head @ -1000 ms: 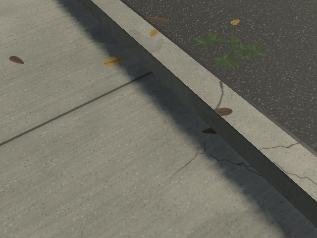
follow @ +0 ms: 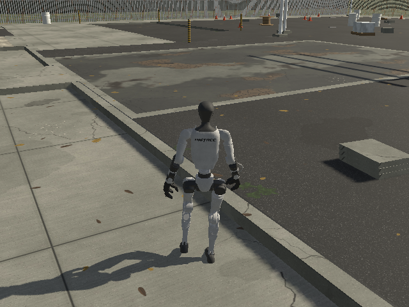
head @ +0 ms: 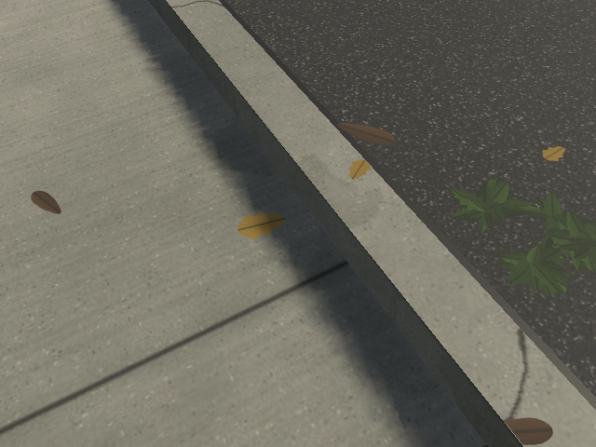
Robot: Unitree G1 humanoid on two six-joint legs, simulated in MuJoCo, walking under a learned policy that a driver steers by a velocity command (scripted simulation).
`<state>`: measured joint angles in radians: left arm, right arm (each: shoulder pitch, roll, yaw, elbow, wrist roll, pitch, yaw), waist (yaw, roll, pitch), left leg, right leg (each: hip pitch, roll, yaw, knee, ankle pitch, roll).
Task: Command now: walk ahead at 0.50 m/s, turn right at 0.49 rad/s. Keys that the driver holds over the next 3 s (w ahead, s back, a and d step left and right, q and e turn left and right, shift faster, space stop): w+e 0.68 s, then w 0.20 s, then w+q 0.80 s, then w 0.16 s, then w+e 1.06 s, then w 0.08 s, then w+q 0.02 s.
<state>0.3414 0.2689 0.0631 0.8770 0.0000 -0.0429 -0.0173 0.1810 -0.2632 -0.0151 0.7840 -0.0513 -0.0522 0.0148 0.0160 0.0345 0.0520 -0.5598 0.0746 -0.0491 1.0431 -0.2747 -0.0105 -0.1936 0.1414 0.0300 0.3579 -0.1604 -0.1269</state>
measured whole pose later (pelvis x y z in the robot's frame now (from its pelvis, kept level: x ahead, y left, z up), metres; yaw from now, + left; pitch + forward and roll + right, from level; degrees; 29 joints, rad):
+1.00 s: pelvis +0.49 -0.09 +0.00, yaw -29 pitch +0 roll +0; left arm 0.30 0.23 0.04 0.87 0.03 -0.05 0.00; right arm 0.27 -0.24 -0.03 0.81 -0.03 -0.02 0.03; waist -0.02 0.04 0.03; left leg -0.59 0.07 0.01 1.32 -0.32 -0.01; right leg -0.18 0.09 -0.06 0.39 -0.23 -0.11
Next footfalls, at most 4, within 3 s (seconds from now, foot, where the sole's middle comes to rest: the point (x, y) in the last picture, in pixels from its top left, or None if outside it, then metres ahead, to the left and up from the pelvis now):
0.30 left None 0.36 0.12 -0.78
0.80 right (398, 443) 0.48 -0.15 -0.78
1.42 left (388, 230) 0.96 -0.16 -0.64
2.06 right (425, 143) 1.28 -0.29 -0.64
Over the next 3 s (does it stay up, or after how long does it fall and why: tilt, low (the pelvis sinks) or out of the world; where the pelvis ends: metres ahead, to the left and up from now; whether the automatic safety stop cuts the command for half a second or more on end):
stays up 1.62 -0.36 0.13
